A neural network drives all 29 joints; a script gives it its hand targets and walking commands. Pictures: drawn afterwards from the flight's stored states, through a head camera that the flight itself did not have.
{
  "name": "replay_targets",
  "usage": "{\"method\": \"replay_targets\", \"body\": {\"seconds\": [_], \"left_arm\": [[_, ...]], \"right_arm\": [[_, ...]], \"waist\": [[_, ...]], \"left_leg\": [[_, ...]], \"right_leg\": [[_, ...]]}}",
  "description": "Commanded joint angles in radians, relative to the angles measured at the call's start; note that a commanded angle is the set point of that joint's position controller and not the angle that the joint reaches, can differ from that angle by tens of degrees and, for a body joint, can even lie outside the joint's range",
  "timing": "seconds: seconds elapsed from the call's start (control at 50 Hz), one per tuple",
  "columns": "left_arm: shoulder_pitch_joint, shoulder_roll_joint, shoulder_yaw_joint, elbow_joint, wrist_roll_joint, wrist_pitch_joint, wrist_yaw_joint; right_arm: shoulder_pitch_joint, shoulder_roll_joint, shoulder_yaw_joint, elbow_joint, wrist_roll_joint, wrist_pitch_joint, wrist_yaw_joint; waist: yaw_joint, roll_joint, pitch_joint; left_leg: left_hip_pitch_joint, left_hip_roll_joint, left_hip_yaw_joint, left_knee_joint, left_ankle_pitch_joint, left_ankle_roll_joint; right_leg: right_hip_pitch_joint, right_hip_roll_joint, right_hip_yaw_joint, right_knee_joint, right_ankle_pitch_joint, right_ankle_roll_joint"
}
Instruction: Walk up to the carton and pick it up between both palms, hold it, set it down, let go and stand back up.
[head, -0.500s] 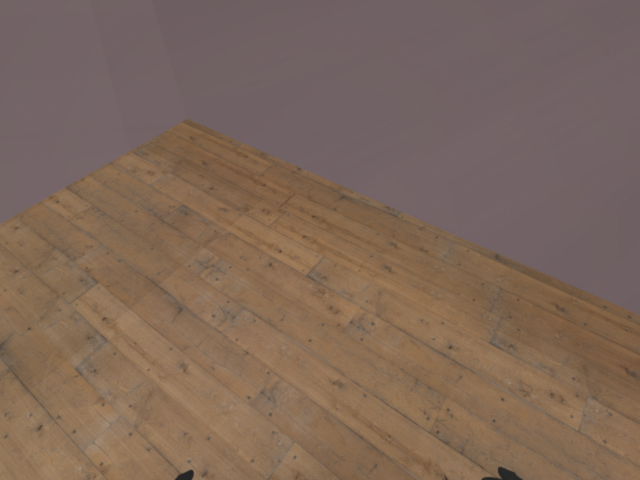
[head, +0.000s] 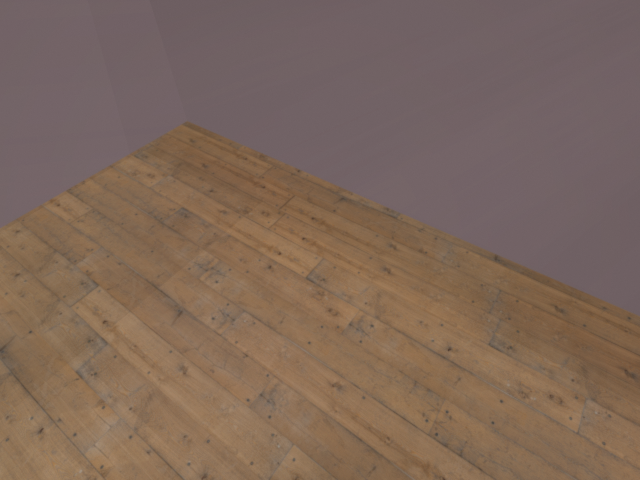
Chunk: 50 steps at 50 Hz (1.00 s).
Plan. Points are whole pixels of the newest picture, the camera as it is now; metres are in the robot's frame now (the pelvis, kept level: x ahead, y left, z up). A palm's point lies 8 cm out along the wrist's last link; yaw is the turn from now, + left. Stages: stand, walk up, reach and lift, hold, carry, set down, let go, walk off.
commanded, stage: stand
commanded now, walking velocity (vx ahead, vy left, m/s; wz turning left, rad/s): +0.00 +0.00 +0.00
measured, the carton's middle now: out of the picture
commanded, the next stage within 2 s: walk up in 0.34 s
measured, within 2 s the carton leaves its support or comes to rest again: neither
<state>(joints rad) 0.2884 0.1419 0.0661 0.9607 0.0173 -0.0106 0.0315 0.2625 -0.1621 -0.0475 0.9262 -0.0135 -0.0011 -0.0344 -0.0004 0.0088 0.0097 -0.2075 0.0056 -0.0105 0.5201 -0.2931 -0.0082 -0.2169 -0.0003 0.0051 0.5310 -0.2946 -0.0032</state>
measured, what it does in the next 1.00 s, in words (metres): walks backwards: left foot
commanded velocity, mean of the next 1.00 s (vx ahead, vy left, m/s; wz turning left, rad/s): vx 0.00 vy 0.00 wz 0.00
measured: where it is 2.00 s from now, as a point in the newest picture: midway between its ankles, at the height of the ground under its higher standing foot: outside the picture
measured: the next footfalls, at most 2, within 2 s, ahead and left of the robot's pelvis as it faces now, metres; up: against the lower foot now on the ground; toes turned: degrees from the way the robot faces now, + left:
left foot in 0.88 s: -0.04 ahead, +0.19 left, +0.00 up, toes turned +3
right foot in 1.34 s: -0.14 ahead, +0.01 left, +0.00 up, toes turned +15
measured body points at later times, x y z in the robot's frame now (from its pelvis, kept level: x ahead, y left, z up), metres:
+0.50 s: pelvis +0.00 +0.00 +0.00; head +0.00 -0.01 +0.45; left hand -0.01 +0.21 -0.16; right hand +0.00 -0.21 -0.16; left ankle -0.01 +0.13 -0.73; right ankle -0.01 -0.12 -0.73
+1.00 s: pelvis -0.10 +0.08 -0.01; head -0.07 +0.12 +0.44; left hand +0.02 +0.39 -0.14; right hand +0.02 -0.20 -0.11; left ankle -0.08 +0.19 -0.73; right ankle -0.07 -0.08 -0.66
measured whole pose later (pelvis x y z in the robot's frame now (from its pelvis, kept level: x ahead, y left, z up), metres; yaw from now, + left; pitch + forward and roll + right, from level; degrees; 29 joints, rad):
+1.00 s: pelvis -0.10 +0.08 -0.01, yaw +7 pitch -2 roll -1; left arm 0.08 0.35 0.10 0.88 0.01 0.05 0.07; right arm 0.18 -0.27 -0.06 0.84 -0.05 0.06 -0.01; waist -0.05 -0.08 0.12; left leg -0.30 -0.04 -0.05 0.63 -0.28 0.04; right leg -0.51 0.04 0.13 1.15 -0.53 0.00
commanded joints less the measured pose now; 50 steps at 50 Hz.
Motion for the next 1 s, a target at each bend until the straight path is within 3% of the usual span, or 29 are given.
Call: {"method": "replay_targets", "body": {"seconds": [0.0,0.08,0.14,0.16,0.22,0.24,0.34,0.42,0.46,0.48,0.5,0.52,0.54,0.56,0.58,0.6,0.62,0.64,0.66,0.68,0.74,0.8,0.84,0.86,0.88,0.9,0.92,0.94,0.98], "left_arm": [[0.029,0.049,0.008,-0.006,-0.002,-0.011,0.01],[0.034,0.069,0.007,0.038,-0.012,-0.005,0.009],[0.018,0.059,0.005,0.052,0.0,-0.008,0.004],[0.047,0.088,0.012,0.07,-0.004,-0.008,0.004],[0.066,0.052,0.005,0.098,0.0,-0.004,0.013],[0.064,0.055,0.005,0.1,-0.003,-0.005,0.01],[0.061,0.024,-0.007,0.134,-0.004,0.008,0.018],[0.08,0.041,-0.001,0.152,-0.003,0.003,0.023],[0.071,0.073,0.003,0.154,-0.011,0.002,0.017],[0.066,0.062,0.001,0.149,-0.006,0.0,0.018],[0.069,0.048,-0.006,0.154,-0.003,0.001,0.016],[-0.042,0.229,0.044,0.035,-0.011,-0.013,0.038],[-0.039,0.259,0.054,0.032,-0.013,-0.01,0.042],[-0.005,0.254,0.061,0.025,-0.005,-0.012,0.045],[0.051,0.255,0.066,0.022,0.001,-0.001,0.054],[0.05,0.265,0.063,0.033,0.009,0.0,0.06],[0.039,0.271,0.063,0.006,0.018,0.01,0.063],[0.009,0.268,0.061,0.009,0.03,0.017,0.07],[-0.071,0.276,0.066,-0.001,0.04,0.02,0.073],[-0.132,0.276,0.069,-0.046,0.042,0.022,0.071],[-0.202,0.278,0.067,-0.078,0.043,0.021,0.068],[-0.21,0.333,0.079,-0.072,0.03,0.031,0.055],[-0.179,0.315,0.064,-0.076,0.008,0.039,0.039],[-0.113,0.216,0.04,-0.108,0.008,0.045,0.026],[-0.215,0.239,0.043,-0.155,-0.011,0.056,0.053],[-0.251,0.231,0.034,-0.165,-0.021,0.06,0.059],[-0.231,0.27,0.042,-0.155,-0.017,0.059,0.053],[-0.182,0.27,0.043,-0.136,-0.018,0.05,0.04],[-0.111,0.31,0.057,-0.117,-0.006,0.04,0.028]], "right_arm": [[0.052,-0.085,-0.02,0.005,-0.001,-0.01,-0.007],[0.047,-0.057,-0.016,0.037,0.003,-0.009,0.003],[0.029,-0.079,-0.015,0.069,-0.005,-0.011,-0.005],[0.063,-0.071,-0.015,0.082,0.005,-0.014,-0.005],[0.03,-0.077,-0.01,0.103,-0.006,-0.014,-0.006],[0.069,-0.075,-0.015,0.107,0.005,-0.013,-0.01],[0.103,-0.022,0.004,0.143,0.003,-0.011,-0.009],[0.071,-0.029,0.007,0.165,-0.01,-0.011,-0.015],[0.077,-0.068,-0.003,0.164,-0.005,-0.01,-0.015],[0.077,-0.02,0.008,0.173,0.002,-0.006,-0.009],[0.079,-0.02,0.016,0.177,-0.003,-0.006,-0.011],[-0.043,-0.214,-0.035,0.106,-0.007,0.0,-0.021],[-0.019,-0.203,-0.035,0.1,0.0,0.004,-0.022],[-0.046,-0.18,-0.031,0.076,0.0,0.01,-0.027],[-0.034,-0.18,-0.038,0.031,-0.007,0.022,-0.029],[-0.078,-0.165,-0.045,0.019,-0.021,0.036,-0.03],[-0.068,-0.145,-0.044,-0.004,-0.035,0.052,-0.032],[-0.102,-0.126,-0.04,-0.011,-0.036,0.063,-0.03],[-0.072,-0.136,-0.049,-0.013,-0.028,0.067,-0.021],[-0.043,-0.158,-0.056,-0.007,-0.026,0.074,-0.014],[-0.037,-0.18,-0.063,-0.025,-0.03,0.089,0.006],[0.001,-0.201,-0.067,-0.059,-0.021,0.083,0.015],[0.048,-0.212,-0.062,-0.059,-0.046,0.051,0.029],[-0.002,-0.343,-0.083,-0.108,-0.055,0.039,0.031],[-0.001,-0.466,-0.096,-0.132,-0.057,0.038,0.033],[0.024,-0.446,-0.092,-0.123,-0.057,0.037,0.021],[-0.07,-0.403,-0.068,-0.14,-0.049,0.046,0.015],[-0.133,-0.363,-0.067,-0.163,-0.039,0.047,0.009],[-0.209,-0.309,-0.058,-0.204,-0.027,0.044,0.019]], "waist": [[-0.008,-0.006,0.037],[-0.011,-0.07,0.049],[-0.006,0.041,0.051],[-0.013,-0.021,0.053],[0.022,-0.006,0.03],[-0.008,0.017,0.052],[-0.011,-0.058,0.087],[0.002,0.037,0.081],[0.002,-0.041,0.083],[0.0,-0.009,0.079],[0.002,-0.004,0.088],[-0.005,0.027,0.131],[-0.009,0.026,0.031],[0.012,-0.056,-0.023],[0.035,-0.139,-0.055],[0.063,-0.283,-0.056],[0.065,-0.237,-0.058],[0.063,-0.189,-0.021],[0.0,-0.12,-0.027],[-0.019,-0.11,-0.021],[-0.037,-0.15,-0.003],[-0.046,-0.243,-0.019],[-0.06,-0.089,-0.007],[-0.017,0.207,0.017],[-0.107,0.379,-0.009],[-0.117,0.31,-0.003],[-0.074,0.233,0.069],[-0.019,0.148,0.029],[0.018,0.111,-0.033]], "left_leg": [[0.016,0.058,-0.063,-0.1,0.194,0.057],[0.002,0.055,-0.07,-0.119,0.142,0.059],[0.001,0.061,-0.057,-0.133,0.141,0.055],[-0.015,0.062,-0.071,-0.148,0.123,0.057],[0.016,0.064,-0.07,-0.14,0.174,0.055],[-0.004,0.056,-0.06,-0.152,0.147,0.054],[0.007,0.055,-0.068,-0.151,0.135,0.048],[0.014,0.064,-0.059,-0.154,0.138,0.047],[-0.009,0.073,-0.074,-0.159,0.122,0.054],[-0.007,0.064,-0.064,-0.162,0.138,0.046],[-0.003,0.061,-0.061,-0.143,0.145,0.047],[-0.085,0.061,-0.052,-0.025,0.355,0.043],[-0.04,0.065,-0.043,0.045,0.441,0.049],[-0.071,0.033,-0.018,0.169,0.4,0.033],[-0.126,-0.012,0.023,0.315,0.242,0.015],[-0.233,-0.049,0.035,0.524,-0.248,0.004],[-0.253,-0.035,-0.054,0.702,-0.321,-0.002],[-0.276,-0.014,-0.112,0.768,-0.306,-0.004],[-0.265,0.01,-0.151,0.794,-0.243,-0.002],[-0.239,0.015,-0.151,0.773,-0.217,-0.008],[-0.213,0.024,-0.099,0.598,-0.188,-0.021],[-0.048,0.055,-0.065,0.193,-0.165,-0.008],[0.122,0.021,-0.034,-0.111,0.074,0.005],[0.102,0.223,-0.339,-0.204,0.24,0.075],[-0.017,0.35,-0.597,-0.263,0.418,0.256],[-0.08,0.353,-0.584,-0.276,0.359,0.325],[-0.095,0.291,-0.463,-0.248,0.335,0.299],[-0.029,0.243,-0.378,-0.204,0.412,0.279],[0.014,0.179,-0.297,-0.136,0.533,0.275]], "right_leg": [[-0.022,-0.066,0.086,-0.122,0.196,-0.038],[-0.024,-0.062,0.073,-0.139,0.145,-0.03],[-0.007,-0.065,0.075,-0.147,0.19,-0.026],[0.015,-0.06,0.075,-0.161,0.169,-0.025],[0.039,-0.065,0.063,-0.147,0.201,-0.024],[0.023,-0.066,0.068,-0.154,0.188,-0.02],[-0.008,-0.066,0.065,-0.154,0.17,-0.024],[0.007,-0.062,0.074,-0.172,0.143,-0.018],[0.006,-0.062,0.062,-0.175,0.158,-0.022],[0.031,-0.072,0.073,-0.167,0.162,-0.03],[-0.001,-0.066,0.075,-0.177,0.181,-0.031],[-0.021,-0.134,0.102,-0.078,0.451,-0.037],[0.007,-0.15,0.122,-0.027,0.579,-0.072],[0.026,-0.197,0.141,-0.057,0.631,-0.115],[0.037,-0.278,0.226,-0.102,0.668,-0.187],[0.057,-0.402,0.336,-0.17,0.757,-0.282],[0.024,-0.445,0.351,-0.188,0.755,-0.353],[-0.005,-0.438,0.306,-0.174,0.699,-0.356],[-0.02,-0.393,0.247,-0.156,0.611,-0.314],[-0.054,-0.361,0.232,-0.156,0.535,-0.278],[-0.069,-0.309,0.163,-0.146,0.471,-0.243],[-0.059,-0.31,0.127,-0.082,0.424,-0.18],[-0.205,-0.221,0.023,0.156,0.251,-0.109],[-0.355,-0.075,-0.08,0.308,-0.119,-0.045],[-0.394,0.081,0.066,0.53,-0.455,-0.007],[-0.344,0.098,0.186,0.676,-0.423,-0.02],[-0.381,0.088,0.212,0.759,-0.343,-0.02],[-0.367,0.065,0.173,0.762,-0.256,-0.011],[-0.312,0.024,0.083,0.756,-0.174,0.014]]}}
